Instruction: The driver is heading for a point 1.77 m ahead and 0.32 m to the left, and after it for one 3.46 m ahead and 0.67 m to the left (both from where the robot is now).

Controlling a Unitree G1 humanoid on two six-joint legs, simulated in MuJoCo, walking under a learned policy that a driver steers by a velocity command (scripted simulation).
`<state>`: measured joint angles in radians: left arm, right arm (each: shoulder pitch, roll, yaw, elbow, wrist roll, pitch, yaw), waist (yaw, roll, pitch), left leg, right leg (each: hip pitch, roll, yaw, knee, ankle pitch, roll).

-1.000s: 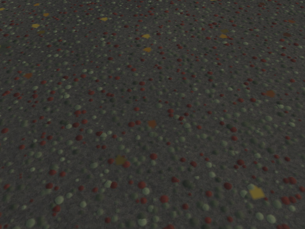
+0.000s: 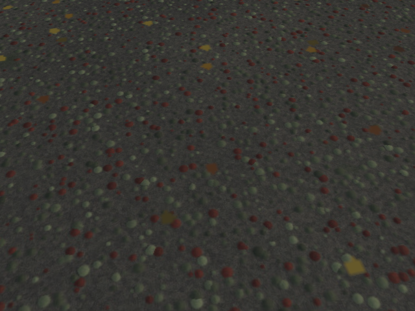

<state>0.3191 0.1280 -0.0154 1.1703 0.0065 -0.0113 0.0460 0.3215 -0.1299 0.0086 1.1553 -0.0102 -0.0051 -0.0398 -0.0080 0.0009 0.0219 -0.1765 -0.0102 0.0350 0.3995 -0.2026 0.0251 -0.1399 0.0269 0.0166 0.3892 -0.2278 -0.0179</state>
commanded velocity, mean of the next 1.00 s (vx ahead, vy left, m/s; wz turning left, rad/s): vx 0.38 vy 0.00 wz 0.00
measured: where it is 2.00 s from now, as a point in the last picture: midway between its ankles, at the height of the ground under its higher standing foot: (231, 217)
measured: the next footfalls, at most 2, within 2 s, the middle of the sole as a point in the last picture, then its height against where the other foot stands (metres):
left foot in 0.70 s outside the picture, level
right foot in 1.24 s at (245, 254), level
